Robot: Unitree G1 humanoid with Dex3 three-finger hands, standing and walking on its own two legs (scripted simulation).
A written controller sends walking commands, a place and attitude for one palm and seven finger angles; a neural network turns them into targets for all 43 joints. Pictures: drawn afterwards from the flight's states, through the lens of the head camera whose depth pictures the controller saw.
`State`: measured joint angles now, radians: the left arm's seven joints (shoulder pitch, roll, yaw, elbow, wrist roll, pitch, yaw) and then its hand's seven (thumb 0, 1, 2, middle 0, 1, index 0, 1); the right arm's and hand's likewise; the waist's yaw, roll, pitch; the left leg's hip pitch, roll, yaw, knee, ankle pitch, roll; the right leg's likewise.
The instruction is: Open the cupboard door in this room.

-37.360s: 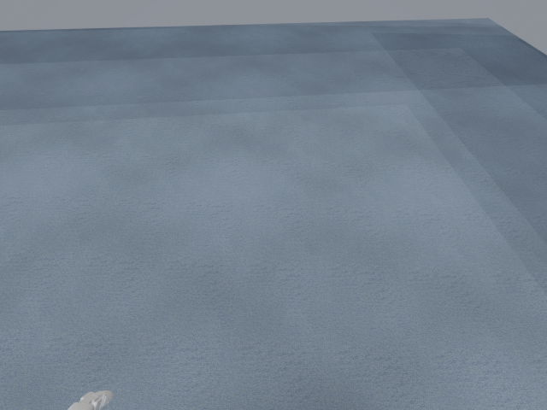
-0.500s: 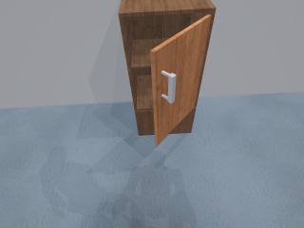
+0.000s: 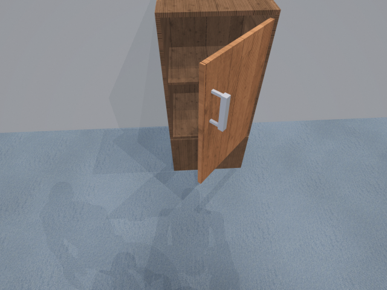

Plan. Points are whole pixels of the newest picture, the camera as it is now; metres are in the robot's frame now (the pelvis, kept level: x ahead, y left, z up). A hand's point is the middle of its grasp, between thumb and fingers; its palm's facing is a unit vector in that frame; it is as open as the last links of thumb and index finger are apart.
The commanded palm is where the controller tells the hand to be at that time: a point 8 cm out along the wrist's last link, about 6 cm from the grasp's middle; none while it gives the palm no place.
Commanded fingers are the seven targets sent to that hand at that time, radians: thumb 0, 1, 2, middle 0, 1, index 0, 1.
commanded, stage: look to check the result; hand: left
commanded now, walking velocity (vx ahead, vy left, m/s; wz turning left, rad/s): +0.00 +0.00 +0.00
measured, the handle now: (218, 110) +0.64 -0.04 -0.02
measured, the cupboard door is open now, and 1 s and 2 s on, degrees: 47 47 47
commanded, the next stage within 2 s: walk to a spot facing it in 0.56 s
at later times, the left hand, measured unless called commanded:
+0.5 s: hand out of the picture +0.00 +0.18 -0.18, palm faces +0.03 -0.98 -0.18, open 7.3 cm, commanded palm none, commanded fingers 0.00 0.90 0.90 -0.20 -0.30 -0.20 -0.30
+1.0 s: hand out of the picture +0.06 +0.19 -0.18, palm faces -0.05 -0.97 -0.22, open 7.4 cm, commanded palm none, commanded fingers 0.00 0.90 0.90 -0.20 -0.30 -0.20 -0.30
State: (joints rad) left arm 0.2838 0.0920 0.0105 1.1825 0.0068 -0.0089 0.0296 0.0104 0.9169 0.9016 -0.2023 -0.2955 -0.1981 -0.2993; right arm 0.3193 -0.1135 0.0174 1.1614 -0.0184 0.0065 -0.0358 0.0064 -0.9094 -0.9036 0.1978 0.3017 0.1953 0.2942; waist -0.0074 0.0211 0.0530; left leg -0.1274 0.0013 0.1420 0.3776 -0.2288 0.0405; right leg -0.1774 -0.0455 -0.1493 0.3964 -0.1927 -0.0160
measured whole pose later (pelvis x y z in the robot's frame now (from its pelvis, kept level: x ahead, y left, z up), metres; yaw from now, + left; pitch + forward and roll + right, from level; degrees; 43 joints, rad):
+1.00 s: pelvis +0.02 +0.01 -0.01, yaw -6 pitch +0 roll +1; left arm 0.21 0.14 0.08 1.07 0.02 0.07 0.00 0.01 0.91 0.90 -0.20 -0.30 -0.20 -0.30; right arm 0.25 -0.17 -0.02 1.06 -0.03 0.02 -0.05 0.01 -0.91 -0.90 0.20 0.30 0.20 0.29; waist -0.01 0.03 0.11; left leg -0.17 0.02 0.25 0.52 -0.35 0.06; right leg -0.38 -0.04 -0.03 0.85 -0.46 -0.01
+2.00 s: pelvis +0.10 -0.02 -0.02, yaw -42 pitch +1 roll -1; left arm 0.08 0.26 0.07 0.87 0.02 0.02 -0.03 0.01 0.91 0.90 -0.20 -0.30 -0.20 -0.30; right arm 0.31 -0.26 -0.03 0.93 -0.01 0.05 -0.02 0.01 -0.90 -0.90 0.20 0.30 0.20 0.29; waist -0.04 0.03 0.14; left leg -0.27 0.12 0.17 0.81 -0.50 -0.04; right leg -0.31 0.00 -0.05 0.61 -0.31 -0.02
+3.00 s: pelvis +0.21 -0.25 +0.00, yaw -75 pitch +2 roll +0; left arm 0.26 0.19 0.06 0.99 0.02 -0.03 -0.04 0.01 0.92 0.90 -0.20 -0.30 -0.20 -0.30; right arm 0.15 -0.21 -0.04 0.90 -0.02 -0.02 0.02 0.01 -0.91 -0.90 0.20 0.30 0.20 0.29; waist 0.00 -0.01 0.07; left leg -0.52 0.10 0.05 0.76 -0.25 -0.07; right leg -0.14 0.04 0.01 0.41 -0.30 -0.04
